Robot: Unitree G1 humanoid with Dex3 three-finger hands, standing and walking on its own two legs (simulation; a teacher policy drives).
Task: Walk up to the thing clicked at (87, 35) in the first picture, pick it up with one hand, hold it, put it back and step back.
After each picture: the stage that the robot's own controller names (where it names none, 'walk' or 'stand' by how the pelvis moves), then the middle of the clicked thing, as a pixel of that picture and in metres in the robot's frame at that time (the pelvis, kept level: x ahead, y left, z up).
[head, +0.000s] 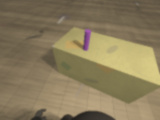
stand; (86, 40) +0.86 +0.04 -0.03
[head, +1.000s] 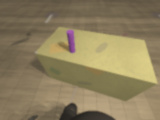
walk; (71, 42) +0.72 +0.24 -0.02
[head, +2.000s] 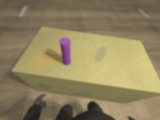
stand; (66, 53) +0.49 +0.19 +0.01
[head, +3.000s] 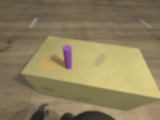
stand; (68, 58) +0.52 +0.19 -0.03
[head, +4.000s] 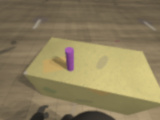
stand; (70, 60) +0.51 +0.18 -0.04
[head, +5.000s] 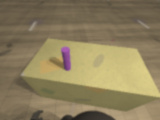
stand; (66, 60) +0.52 +0.21 -0.04
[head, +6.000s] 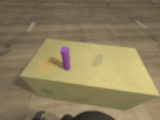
stand; (66, 59) +0.52 +0.21 -0.04
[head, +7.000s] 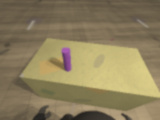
rise first; (67, 60) +0.49 +0.22 -0.04
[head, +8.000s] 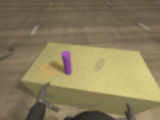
rise first; (67, 64) +0.48 +0.21 -0.03
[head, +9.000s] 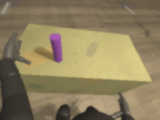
go down; (57, 50) +0.52 +0.20 +0.01
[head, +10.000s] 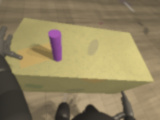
go down; (56, 48) +0.50 +0.20 +0.04
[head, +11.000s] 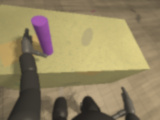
close in; (45, 39) +0.51 +0.22 +0.07
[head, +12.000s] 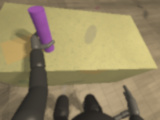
close; (44, 33) +0.55 +0.21 +0.09
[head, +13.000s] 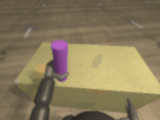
lift; (60, 64) +0.31 +0.16 +0.19
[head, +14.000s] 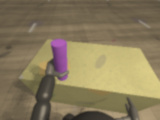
hold; (60, 62) +0.32 +0.17 +0.17
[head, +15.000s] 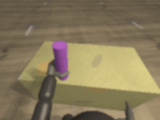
hold; (61, 63) +0.32 +0.17 +0.16
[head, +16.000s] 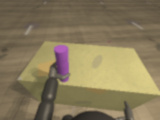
hold; (62, 66) +0.33 +0.16 +0.14
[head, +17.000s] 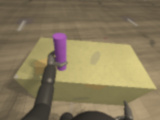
crouch; (60, 54) +0.41 +0.18 +0.15
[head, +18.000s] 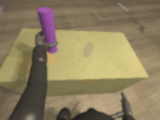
lower; (49, 34) +0.52 +0.21 +0.18
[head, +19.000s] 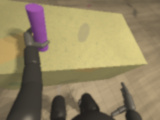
lower; (39, 32) +0.55 +0.21 +0.09
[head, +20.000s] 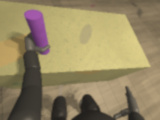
lower; (40, 37) +0.52 +0.22 +0.08
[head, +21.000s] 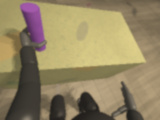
lower; (36, 32) +0.55 +0.22 +0.09
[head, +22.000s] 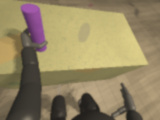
lower; (37, 32) +0.54 +0.23 +0.09
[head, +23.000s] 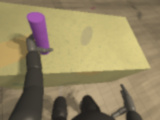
open; (41, 38) +0.52 +0.22 +0.08
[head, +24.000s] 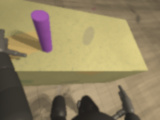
sink last; (44, 36) +0.52 +0.22 +0.07
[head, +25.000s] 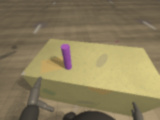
sink last; (67, 58) +0.51 +0.22 +0.02
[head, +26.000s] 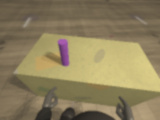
stand; (64, 54) +0.51 +0.22 +0.03
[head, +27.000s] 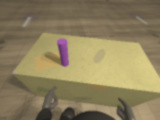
stand; (63, 54) +0.51 +0.22 +0.04
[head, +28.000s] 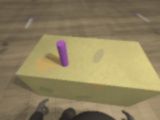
stand; (63, 55) +0.51 +0.23 +0.01
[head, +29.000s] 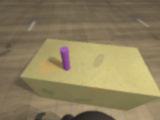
stand; (65, 59) +0.51 +0.22 -0.04
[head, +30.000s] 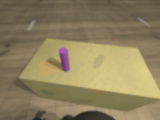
stand; (65, 60) +0.49 +0.22 -0.04
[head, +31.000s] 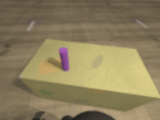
stand; (64, 60) +0.51 +0.22 -0.04
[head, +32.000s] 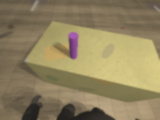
stand; (73, 47) +0.56 +0.14 -0.01
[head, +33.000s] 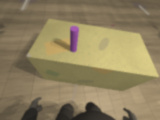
walk; (73, 40) +0.64 +0.17 -0.02
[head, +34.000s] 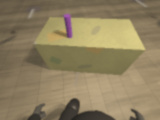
walk; (68, 27) +0.89 +0.29 -0.01
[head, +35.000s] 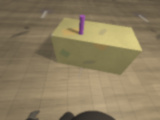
stand; (81, 25) +1.12 +0.21 -0.03
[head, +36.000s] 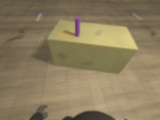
stand; (77, 27) +1.11 +0.19 -0.04
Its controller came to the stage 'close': yes
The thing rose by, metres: 0.20
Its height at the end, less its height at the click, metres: +0.00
